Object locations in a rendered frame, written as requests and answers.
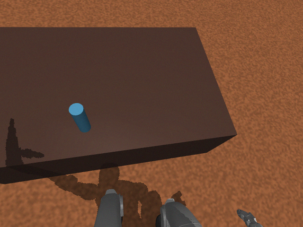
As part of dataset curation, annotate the can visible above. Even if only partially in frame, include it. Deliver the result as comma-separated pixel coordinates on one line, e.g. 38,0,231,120
69,103,91,132

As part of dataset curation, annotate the right robot hand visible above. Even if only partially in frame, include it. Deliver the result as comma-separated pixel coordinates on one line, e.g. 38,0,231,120
237,210,263,227

